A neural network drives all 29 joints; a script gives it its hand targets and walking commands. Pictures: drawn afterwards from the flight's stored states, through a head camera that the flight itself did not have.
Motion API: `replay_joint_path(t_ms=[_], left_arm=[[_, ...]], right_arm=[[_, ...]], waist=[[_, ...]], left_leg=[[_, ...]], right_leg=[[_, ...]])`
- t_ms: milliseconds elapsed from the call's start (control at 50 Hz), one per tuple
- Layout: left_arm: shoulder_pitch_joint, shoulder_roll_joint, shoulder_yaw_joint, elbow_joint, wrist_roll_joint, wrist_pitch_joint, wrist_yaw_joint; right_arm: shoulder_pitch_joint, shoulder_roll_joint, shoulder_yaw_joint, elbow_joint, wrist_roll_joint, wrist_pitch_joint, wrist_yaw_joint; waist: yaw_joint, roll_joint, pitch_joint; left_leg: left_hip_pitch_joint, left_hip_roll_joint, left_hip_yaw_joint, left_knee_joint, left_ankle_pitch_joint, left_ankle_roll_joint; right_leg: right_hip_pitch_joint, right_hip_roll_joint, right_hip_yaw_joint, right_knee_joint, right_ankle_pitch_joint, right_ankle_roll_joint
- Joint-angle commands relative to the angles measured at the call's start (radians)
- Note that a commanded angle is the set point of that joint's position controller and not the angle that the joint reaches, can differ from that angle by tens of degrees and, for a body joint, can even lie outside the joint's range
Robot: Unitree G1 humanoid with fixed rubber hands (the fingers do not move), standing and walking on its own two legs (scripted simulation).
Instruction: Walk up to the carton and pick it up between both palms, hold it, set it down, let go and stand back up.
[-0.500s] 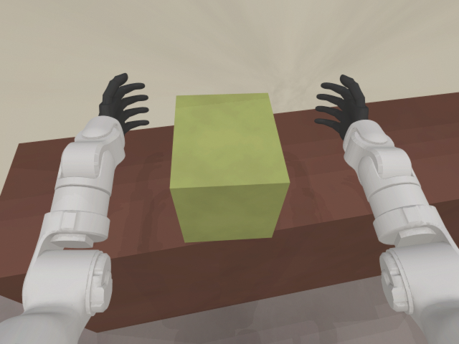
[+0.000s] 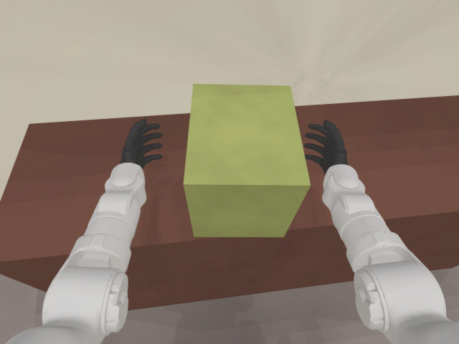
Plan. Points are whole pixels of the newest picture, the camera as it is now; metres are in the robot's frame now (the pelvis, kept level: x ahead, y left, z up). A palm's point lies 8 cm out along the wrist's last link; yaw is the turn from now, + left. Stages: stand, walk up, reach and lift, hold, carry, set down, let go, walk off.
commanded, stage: reach and lift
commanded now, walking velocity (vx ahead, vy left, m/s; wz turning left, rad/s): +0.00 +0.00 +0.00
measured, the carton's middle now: (240, 164) +0.44 +0.01 +0.01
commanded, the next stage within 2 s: none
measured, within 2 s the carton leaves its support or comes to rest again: neither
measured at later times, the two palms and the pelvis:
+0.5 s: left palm (154, 171) +0.40 +0.17 +0.03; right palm (338, 169) +0.41 -0.17 +0.05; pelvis -0.02 +0.00 -0.02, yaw -1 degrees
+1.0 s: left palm (165, 177) +0.39 +0.15 +0.02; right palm (315, 185) +0.39 -0.13 +0.03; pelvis -0.01 +0.01 -0.01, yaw +0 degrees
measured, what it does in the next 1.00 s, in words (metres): stands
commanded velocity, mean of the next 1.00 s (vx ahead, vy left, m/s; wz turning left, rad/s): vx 0.00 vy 0.00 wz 0.00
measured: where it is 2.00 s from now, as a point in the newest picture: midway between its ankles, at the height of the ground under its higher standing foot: outside the picture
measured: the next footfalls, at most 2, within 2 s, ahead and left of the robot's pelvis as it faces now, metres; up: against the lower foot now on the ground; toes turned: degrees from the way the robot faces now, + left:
none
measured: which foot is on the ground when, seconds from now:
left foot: down 0.00-1.00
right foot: down 0.00-1.00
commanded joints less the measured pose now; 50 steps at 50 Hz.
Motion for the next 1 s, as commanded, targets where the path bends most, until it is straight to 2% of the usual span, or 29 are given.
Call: replay_joint_path(t_ms=[0,20,80,100,140,180,200,220,280,300,320,380,420,440,460,540,580,600,660,680,700,720,760,780,840,880,920,940,980], left_arm=[[-0.561,0.081,-0.022,-0.069,-0.023,-0.200,0.016],[-0.559,0.090,-0.015,-0.019,-0.032,-0.228,0.015],[-0.562,0.094,-0.016,0.098,-0.036,-0.298,0.009],[-0.569,0.093,-0.010,0.129,-0.030,-0.320,0.010],[-0.564,0.110,0.004,0.206,-0.027,-0.349,0.016],[-0.574,0.112,-0.008,0.267,-0.039,-0.365,0.021],[-0.578,0.109,-0.009,0.273,-0.041,-0.370,0.025],[-0.584,0.114,0.000,0.301,-0.034,-0.369,0.029],[-0.611,0.076,-0.061,0.331,-0.075,-0.378,0.041],[-0.626,0.073,-0.071,0.339,-0.098,-0.383,0.046],[-0.636,0.069,-0.094,0.359,-0.110,-0.385,0.048],[-0.693,0.063,-0.119,0.350,-0.142,-0.403,0.053],[-0.718,0.053,-0.143,0.341,-0.159,-0.415,0.056],[-0.719,0.048,-0.137,0.353,-0.159,-0.418,0.057],[-0.715,0.040,-0.144,0.358,-0.157,-0.419,0.056],[-0.753,0.011,-0.121,0.314,-0.130,-0.441,0.058],[-0.779,-0.016,-0.106,0.301,-0.106,-0.445,0.060],[-0.777,-0.020,-0.078,0.253,-0.086,-0.446,0.059],[-0.766,-0.041,-0.004,0.234,0.003,-0.420,0.066],[-0.756,-0.068,0.006,0.235,0.023,-0.406,0.062],[-0.747,-0.097,0.033,0.221,0.049,-0.399,0.055],[-0.740,-0.137,0.040,0.207,0.080,-0.396,0.048],[-0.720,-0.238,0.074,0.160,0.156,-0.397,0.019],[-0.725,-0.329,0.080,0.167,0.190,-0.405,-0.008],[-0.744,-0.708,0.028,0.260,0.309,-0.457,-0.116],[-0.673,-0.758,0.056,0.342,0.373,-0.485,-0.134],[-0.672,-0.737,0.085,0.337,0.407,-0.491,-0.134],[-0.663,-0.712,0.105,0.342,0.416,-0.489,-0.132],[-0.651,-0.710,0.121,0.330,0.431,-0.481,-0.130]], right_arm=[[-0.510,-0.175,-0.053,-0.150,-0.049,-0.149,0.016],[-0.519,-0.169,-0.043,-0.148,-0.051,-0.164,0.013],[-0.532,-0.144,-0.016,-0.072,-0.036,-0.201,0.011],[-0.536,-0.155,-0.007,-0.034,-0.025,-0.211,0.014],[-0.550,-0.152,0.015,0.019,-0.007,-0.229,0.011],[-0.550,-0.165,0.045,0.096,0.022,-0.230,0.013],[-0.552,-0.165,0.056,0.104,0.039,-0.229,0.018],[-0.562,-0.166,0.068,0.120,0.056,-0.228,0.018],[-0.580,-0.159,0.097,0.169,0.102,-0.226,0.031],[-0.589,-0.160,0.102,0.156,0.103,-0.226,0.034],[-0.601,-0.177,0.093,0.169,0.104,-0.226,0.034],[-0.628,-0.148,0.094,0.140,0.095,-0.215,0.036],[-0.641,-0.121,0.083,0.132,0.079,-0.202,0.037],[-0.647,-0.108,0.087,0.130,0.081,-0.198,0.037],[-0.661,-0.101,0.077,0.129,0.078,-0.198,0.037],[-0.677,-0.050,0.018,0.071,-0.012,-0.196,0.019],[-0.684,0.004,-0.011,0.047,-0.060,-0.186,0.003],[-0.680,0.022,-0.042,0.007,-0.092,-0.189,-0.005],[-0.686,0.050,-0.102,-0.044,-0.167,-0.194,-0.035],[-0.675,0.071,-0.114,-0.036,-0.186,-0.191,-0.039],[-0.688,0.098,-0.119,-0.064,-0.204,-0.195,-0.036],[-0.654,0.141,-0.129,-0.036,-0.219,-0.195,-0.030],[-0.638,0.238,-0.154,-0.064,-0.300,-0.221,-0.004],[-0.644,0.354,-0.148,-0.063,-0.331,-0.234,0.019],[-0.659,0.759,-0.123,-0.042,-0.523,-0.287,0.129],[-0.598,0.811,-0.151,-0.008,-0.611,-0.307,0.168],[-0.547,0.817,-0.184,0.040,-0.639,-0.306,0.183],[-0.522,0.791,-0.200,0.062,-0.656,-0.302,0.183],[-0.533,0.789,-0.207,0.026,-0.688,-0.315,0.178]], waist=[[-0.039,0.056,-0.801],[-0.029,0.030,-0.800],[-0.029,0.017,-0.818],[-0.023,0.028,-0.822],[-0.019,-0.020,-0.807],[-0.015,-0.007,-0.772],[-0.014,-0.004,-0.776],[0.002,0.000,-0.749],[-0.006,0.045,-0.686],[-0.012,0.024,-0.711],[-0.015,0.039,-0.700],[-0.020,0.033,-0.727],[-0.034,0.037,-0.771],[-0.025,0.033,-0.755],[-0.032,0.044,-0.776],[-0.046,0.034,-0.876],[-0.057,0.022,-0.901],[-0.066,0.030,-0.942],[-0.051,0.030,-0.971],[-0.069,0.014,-0.953],[-0.054,0.012,-0.972],[-0.055,0.042,-0.944],[-0.061,0.038,-0.961],[-0.050,0.036,-0.934],[-0.058,0.069,-0.881],[-0.059,0.090,-0.793],[-0.058,0.097,-0.717],[-0.062,0.072,-0.663],[-0.056,0.042,-0.627]], left_leg=[[0.277,-0.075,0.053,0.094,0.468,-0.062],[0.221,-0.078,0.057,0.102,0.454,-0.051],[0.117,-0.086,0.056,0.111,0.427,-0.033],[0.085,-0.081,0.058,0.119,0.436,-0.038],[0.044,-0.081,0.053,0.128,0.424,-0.029],[0.009,-0.077,0.063,0.119,0.375,-0.037],[0.001,-0.077,0.061,0.116,0.368,-0.036],[0.007,-0.077,0.061,0.118,0.367,-0.029],[0.044,-0.070,0.053,0.141,0.353,-0.046],[0.061,-0.065,0.055,0.145,0.333,-0.043],[0.051,-0.064,0.049,0.156,0.334,-0.048],[0.011,-0.070,0.055,0.163,0.248,-0.038],[-0.005,-0.074,0.055,0.168,0.228,-0.030],[-0.038,-0.073,0.051,0.169,0.228,-0.027],[-0.049,-0.075,0.053,0.184,0.217,-0.026],[-0.060,-0.079,0.057,0.185,0.193,-0.032],[-0.108,-0.082,0.063,0.183,0.168,-0.018],[-0.111,-0.093,0.062,0.191,0.181,-0.019],[-0.078,-0.099,0.077,0.185,0.253,-0.030],[-0.063,-0.095,0.076,0.185,0.278,-0.036],[-0.039,-0.095,0.076,0.185,0.309,-0.039],[-0.012,-0.093,0.068,0.177,0.332,-0.041],[0.072,-0.089,0.071,0.171,0.437,-0.053],[0.082,-0.092,0.065,0.163,0.450,-0.050],[0.112,-0.094,0.066,0.111,0.439,-0.052],[0.139,-0.088,0.072,0.085,0.406,-0.055],[0.127,-0.074,0.077,0.066,0.387,-0.053],[0.106,-0.077,0.079,0.046,0.344,-0.046],[0.069,-0.076,0.080,0.000,0.296,-0.036]], right_leg=[[0.118,0.077,-0.027,0.065,0.343,-0.008],[0.130,0.071,-0.017,0.083,0.349,0.001],[0.176,0.054,-0.003,0.134,0.427,0.012],[0.186,0.051,0.002,0.148,0.434,0.005],[0.176,0.054,0.012,0.166,0.449,0.014],[0.162,0.052,0.010,0.167,0.399,0.014],[0.145,0.053,0.008,0.164,0.363,0.008],[0.121,0.056,0.007,0.165,0.341,0.005],[-0.019,0.060,-0.001,0.155,0.230,-0.010],[-0.038,0.064,-0.008,0.155,0.195,-0.018],[-0.073,0.062,-0.013,0.158,0.175,-0.022],[-0.124,0.055,-0.005,0.168,0.089,-0.021],[-0.134,0.044,0.001,0.180,0.087,-0.018],[-0.123,0.039,0.004,0.186,0.083,-0.017],[-0.132,0.036,0.007,0.200,0.085,-0.018],[-0.103,0.036,0.000,0.215,0.096,-0.019],[-0.072,0.027,0.006,0.224,0.105,-0.015],[-0.038,0.022,0.011,0.235,0.141,-0.012],[0.024,0.037,-0.003,0.233,0.250,0.000],[0.052,0.041,-0.001,0.230,0.272,-0.001],[0.064,0.038,-0.007,0.228,0.310,-0.006],[0.068,0.039,-0.006,0.221,0.324,-0.009],[0.105,0.043,-0.019,0.209,0.417,-0.011],[0.126,0.047,-0.019,0.194,0.440,-0.003],[0.202,0.041,-0.034,0.159,0.487,-0.011],[0.213,0.043,-0.047,0.133,0.449,-0.015],[0.228,0.045,-0.048,0.115,0.432,-0.019],[0.249,0.043,-0.049,0.105,0.404,-0.017],[0.298,0.038,-0.046,0.091,0.388,-0.008]])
